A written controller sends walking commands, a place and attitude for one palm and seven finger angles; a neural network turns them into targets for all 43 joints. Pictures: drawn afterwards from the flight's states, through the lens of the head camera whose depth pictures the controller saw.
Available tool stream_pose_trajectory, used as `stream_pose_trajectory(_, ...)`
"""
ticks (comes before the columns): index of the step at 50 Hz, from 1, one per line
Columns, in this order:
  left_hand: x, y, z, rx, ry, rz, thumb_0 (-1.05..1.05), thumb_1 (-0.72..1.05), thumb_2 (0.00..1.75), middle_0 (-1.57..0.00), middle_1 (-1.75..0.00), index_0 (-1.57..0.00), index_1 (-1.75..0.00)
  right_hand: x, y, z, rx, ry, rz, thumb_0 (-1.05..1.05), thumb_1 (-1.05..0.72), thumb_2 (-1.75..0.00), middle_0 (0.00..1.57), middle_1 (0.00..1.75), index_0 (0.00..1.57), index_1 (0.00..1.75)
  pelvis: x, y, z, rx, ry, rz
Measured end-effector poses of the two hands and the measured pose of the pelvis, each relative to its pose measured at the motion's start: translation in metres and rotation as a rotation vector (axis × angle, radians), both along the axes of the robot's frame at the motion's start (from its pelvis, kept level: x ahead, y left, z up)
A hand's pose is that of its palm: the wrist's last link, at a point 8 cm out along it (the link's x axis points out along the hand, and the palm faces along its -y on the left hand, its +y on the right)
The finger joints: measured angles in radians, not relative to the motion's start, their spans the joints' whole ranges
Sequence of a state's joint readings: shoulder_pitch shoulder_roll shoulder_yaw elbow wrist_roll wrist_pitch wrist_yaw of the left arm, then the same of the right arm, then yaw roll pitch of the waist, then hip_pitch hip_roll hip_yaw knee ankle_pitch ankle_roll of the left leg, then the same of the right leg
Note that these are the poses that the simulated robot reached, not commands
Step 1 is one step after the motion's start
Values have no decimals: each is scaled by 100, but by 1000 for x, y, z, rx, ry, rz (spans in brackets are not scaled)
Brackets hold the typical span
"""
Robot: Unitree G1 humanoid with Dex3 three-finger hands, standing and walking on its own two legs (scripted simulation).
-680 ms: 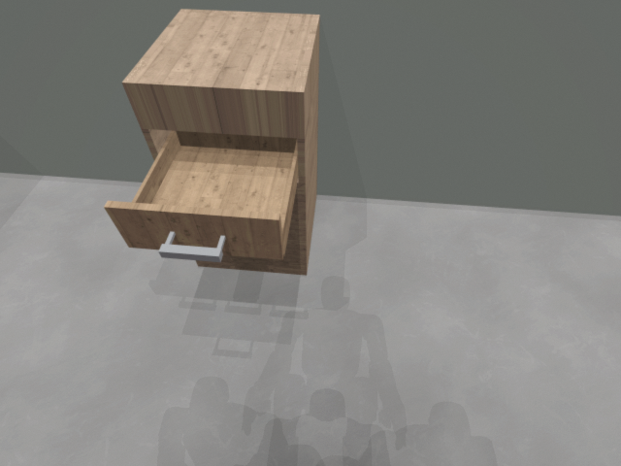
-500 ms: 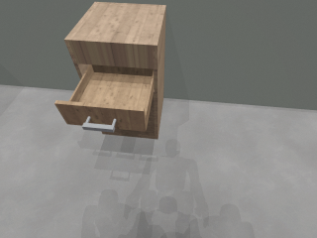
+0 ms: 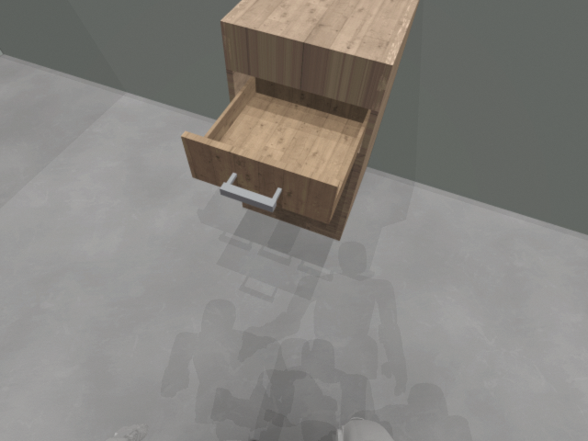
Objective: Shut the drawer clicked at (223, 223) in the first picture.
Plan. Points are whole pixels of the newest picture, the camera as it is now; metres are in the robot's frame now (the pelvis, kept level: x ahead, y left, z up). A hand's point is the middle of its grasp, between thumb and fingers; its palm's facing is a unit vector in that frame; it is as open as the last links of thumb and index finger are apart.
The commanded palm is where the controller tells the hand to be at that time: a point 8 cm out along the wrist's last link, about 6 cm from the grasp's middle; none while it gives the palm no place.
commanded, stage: stand and wait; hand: left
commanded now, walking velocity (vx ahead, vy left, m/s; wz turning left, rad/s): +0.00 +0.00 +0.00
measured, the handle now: (251, 190) +0.64 +0.13 -0.20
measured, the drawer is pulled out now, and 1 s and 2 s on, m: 0.28 0.28 0.28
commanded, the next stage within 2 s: turn or walk to find it in 0.46 s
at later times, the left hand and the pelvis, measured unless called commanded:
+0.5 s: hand out of the picture +0.05 +0.14 -0.18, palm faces +0.06 -0.97 -0.22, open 7.4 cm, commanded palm none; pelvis +0.02 -0.05 -0.01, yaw +1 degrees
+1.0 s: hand out of the picture +0.04 +0.14 -0.18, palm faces +0.11 -0.96 -0.24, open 7.4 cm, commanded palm none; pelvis +0.02 -0.06 +0.00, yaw +4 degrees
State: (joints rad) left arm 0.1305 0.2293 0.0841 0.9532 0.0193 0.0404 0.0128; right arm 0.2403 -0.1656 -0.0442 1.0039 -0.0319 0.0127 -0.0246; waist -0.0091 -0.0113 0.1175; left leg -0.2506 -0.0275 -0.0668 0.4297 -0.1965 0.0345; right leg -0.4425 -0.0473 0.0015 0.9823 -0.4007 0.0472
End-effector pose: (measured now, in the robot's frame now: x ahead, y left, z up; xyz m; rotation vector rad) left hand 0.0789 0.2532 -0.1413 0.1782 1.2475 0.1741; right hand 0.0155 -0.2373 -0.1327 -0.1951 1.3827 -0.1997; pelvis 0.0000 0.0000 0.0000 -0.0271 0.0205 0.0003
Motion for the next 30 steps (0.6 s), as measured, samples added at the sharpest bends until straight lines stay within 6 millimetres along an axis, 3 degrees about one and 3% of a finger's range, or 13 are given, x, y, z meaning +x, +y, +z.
stream_pose_trajectory(5, -4, -12, 6, 23, 9, 4, 1, 91, 90, -20, -30, -19, -30, 14, -14, -4, 16, -24, 17, 0, -90, -90, 20, 30, 20, 30, 2, -16, 0, 5, 7, 12)
stream_pose_trajectory(11, -22, -40, 3, 48, 43, 6, 1, 91, 90, -20, -30, -19, -30, 32, -39, -25, 58, -57, 3, 0, -90, -90, 20, 30, 20, 30, 8, -40, -11, 34, -8, 13)
stream_pose_trajectory(18, -40, -61, -5, -1, 103, 39, 1, 90, 90, -20, -30, -20, -30, 51, -53, -21, 35, -87, 15, 0, -91, -90, 20, 30, 20, 30, 19, -47, -10, 23, -28, 18)
stream_pose_trajectory(30, -25, -67, -6, -10, 84, 50, 1, 91, 90, -20, -30, -20, -30, 61, -57, -12, 22, -82, 39, 0, -91, -90, 20, 30, 20, 30, 23, -57, -5, 30, -34, 28)
